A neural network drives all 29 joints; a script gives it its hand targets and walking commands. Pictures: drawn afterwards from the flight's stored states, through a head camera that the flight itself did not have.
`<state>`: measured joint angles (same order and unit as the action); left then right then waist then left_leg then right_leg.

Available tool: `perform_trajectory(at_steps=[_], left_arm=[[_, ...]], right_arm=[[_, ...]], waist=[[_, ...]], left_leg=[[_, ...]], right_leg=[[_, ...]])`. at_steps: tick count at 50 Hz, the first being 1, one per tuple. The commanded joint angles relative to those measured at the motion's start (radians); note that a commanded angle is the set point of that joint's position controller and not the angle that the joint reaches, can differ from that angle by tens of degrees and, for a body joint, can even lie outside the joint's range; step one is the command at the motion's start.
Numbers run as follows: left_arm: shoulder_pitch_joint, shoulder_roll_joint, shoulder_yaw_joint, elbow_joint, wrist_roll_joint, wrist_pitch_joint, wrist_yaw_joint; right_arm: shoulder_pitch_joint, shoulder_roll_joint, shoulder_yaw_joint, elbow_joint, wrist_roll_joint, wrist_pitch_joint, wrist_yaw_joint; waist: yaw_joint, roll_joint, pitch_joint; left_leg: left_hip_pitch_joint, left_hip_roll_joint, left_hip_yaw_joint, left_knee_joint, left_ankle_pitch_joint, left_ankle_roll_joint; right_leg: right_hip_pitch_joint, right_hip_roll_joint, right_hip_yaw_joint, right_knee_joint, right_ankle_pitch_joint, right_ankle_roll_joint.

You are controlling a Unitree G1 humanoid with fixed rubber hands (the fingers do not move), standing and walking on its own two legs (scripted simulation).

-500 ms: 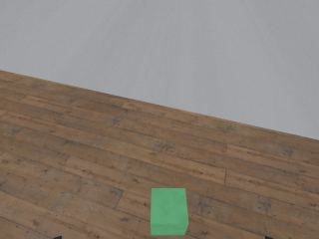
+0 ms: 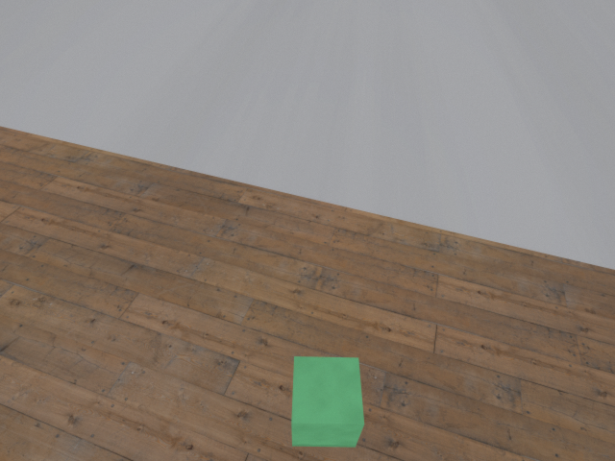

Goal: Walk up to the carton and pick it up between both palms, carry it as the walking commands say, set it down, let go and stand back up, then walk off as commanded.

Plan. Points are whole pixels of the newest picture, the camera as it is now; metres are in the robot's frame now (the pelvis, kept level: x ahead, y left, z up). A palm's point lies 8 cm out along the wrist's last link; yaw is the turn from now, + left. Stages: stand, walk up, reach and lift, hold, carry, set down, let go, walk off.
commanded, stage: stand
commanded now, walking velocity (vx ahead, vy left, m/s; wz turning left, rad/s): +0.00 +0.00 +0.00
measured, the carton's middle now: (325, 402) +0.45 -0.05 -0.68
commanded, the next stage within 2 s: walk off in 0.42 s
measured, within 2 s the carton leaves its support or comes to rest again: neither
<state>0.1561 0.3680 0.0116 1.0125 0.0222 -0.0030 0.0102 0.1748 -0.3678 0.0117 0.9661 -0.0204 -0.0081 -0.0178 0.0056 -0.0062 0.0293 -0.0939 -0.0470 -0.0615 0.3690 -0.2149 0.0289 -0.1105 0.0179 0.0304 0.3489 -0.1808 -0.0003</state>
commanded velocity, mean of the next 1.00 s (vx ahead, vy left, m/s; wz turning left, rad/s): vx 0.00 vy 0.00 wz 0.17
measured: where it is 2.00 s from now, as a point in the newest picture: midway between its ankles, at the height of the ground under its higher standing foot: outside the picture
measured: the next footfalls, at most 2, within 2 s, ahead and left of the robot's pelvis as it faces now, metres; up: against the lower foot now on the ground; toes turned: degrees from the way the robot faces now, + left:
left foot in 1.90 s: -0.01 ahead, +0.21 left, +0.00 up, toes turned +2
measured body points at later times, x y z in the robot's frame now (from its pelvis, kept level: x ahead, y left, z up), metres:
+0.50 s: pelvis +0.00 +0.00 +0.00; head -0.01 +0.01 +0.45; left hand +0.08 +0.32 -0.12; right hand +0.09 -0.30 -0.11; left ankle -0.01 +0.10 -0.75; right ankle +0.01 -0.12 -0.75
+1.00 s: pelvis -0.01 -0.01 -0.01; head +0.01 +0.00 +0.44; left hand +0.01 +0.30 -0.15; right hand +0.09 -0.29 -0.14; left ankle -0.01 +0.10 -0.75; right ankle +0.01 -0.12 -0.75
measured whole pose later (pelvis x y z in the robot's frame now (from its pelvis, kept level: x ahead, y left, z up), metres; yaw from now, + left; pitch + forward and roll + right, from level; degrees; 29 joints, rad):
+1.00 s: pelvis -0.01 -0.01 -0.01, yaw +5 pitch -1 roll -1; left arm 0.20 0.33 0.01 1.03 0.01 0.03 0.04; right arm 0.17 -0.34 0.00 0.97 -0.01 0.05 0.00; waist 0.00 0.02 0.05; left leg -0.25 -0.07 -0.14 0.56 -0.27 0.02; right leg -0.22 -0.01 -0.06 0.50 -0.26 0.00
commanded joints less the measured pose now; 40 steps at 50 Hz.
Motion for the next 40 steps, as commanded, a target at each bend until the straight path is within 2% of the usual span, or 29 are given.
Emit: perform_trajectory(at_steps=[1,8,15,16,30,32,33,36,40], left_arm=[[-0.046,0.167,0.028,-0.044,-0.002,-0.014,0.008],[-0.049,0.176,0.026,-0.029,-0.005,-0.012,0.006],[-0.059,0.178,0.024,-0.018,-0.005,-0.012,0.005],[-0.055,0.177,0.023,-0.017,-0.005,-0.012,0.004],[-0.062,0.180,0.019,0.001,-0.007,-0.012,0.004],[-0.025,0.147,0.012,0.014,-0.009,0.003,0.009],[0.007,0.075,-0.006,0.036,-0.014,0.015,0.010],[0.004,0.135,0.012,0.020,-0.012,0.030,0.020],[0.021,0.133,0.023,0.002,-0.011,0.033,0.034]], right_arm=[[-0.044,-0.182,-0.034,-0.041,0.003,-0.015,-0.007],[-0.045,-0.187,-0.033,-0.025,0.005,-0.014,-0.007],[-0.053,-0.188,-0.032,-0.011,0.004,-0.014,-0.005],[-0.050,-0.192,-0.032,-0.008,0.006,-0.014,-0.005],[-0.069,-0.193,-0.032,0.007,0.006,-0.016,-0.004],[-0.054,-0.156,-0.019,0.011,0.010,-0.001,0.002],[-0.024,-0.084,-0.002,0.026,0.018,0.014,0.006],[-0.030,-0.144,-0.019,0.001,0.012,0.031,0.010],[-0.036,-0.183,-0.037,-0.019,0.010,0.039,0.009]], waist=[[-0.001,0.014,-0.017],[-0.002,0.010,-0.015],[-0.001,-0.004,-0.009],[0.001,0.014,-0.005],[0.000,0.007,-0.018],[0.015,-0.003,-0.010],[0.009,-0.002,-0.022],[0.003,0.025,-0.006],[0.004,0.060,-0.011]], left_leg=[[-0.054,0.136,-0.110,-0.077,0.108,-0.007],[-0.045,0.138,-0.113,-0.080,0.148,-0.006],[-0.047,0.140,-0.113,-0.088,0.123,-0.005],[-0.055,0.136,-0.111,-0.088,0.117,-0.004],[-0.041,0.140,-0.109,-0.090,0.137,-0.005],[-0.038,0.141,-0.108,-0.080,0.169,0.006],[-0.050,0.130,-0.103,-0.068,0.185,0.001],[-0.107,0.141,-0.130,-0.029,0.172,-0.003],[-0.162,0.182,-0.212,-0.010,0.176,0.029]], right_leg=[[0.027,-0.116,0.098,-0.049,0.079,-0.020],[0.031,-0.118,0.093,-0.047,0.088,-0.019],[0.028,-0.120,0.093,-0.056,0.071,-0.019],[0.031,-0.121,0.097,-0.055,0.073,-0.020],[0.040,-0.125,0.096,-0.058,0.089,-0.023],[0.040,-0.128,0.077,-0.048,0.130,-0.018],[0.047,-0.125,0.063,-0.040,0.139,-0.007],[0.024,-0.123,0.031,0.028,0.103,0.009],[-0.015,-0.109,-0.012,0.113,0.014,0.020]])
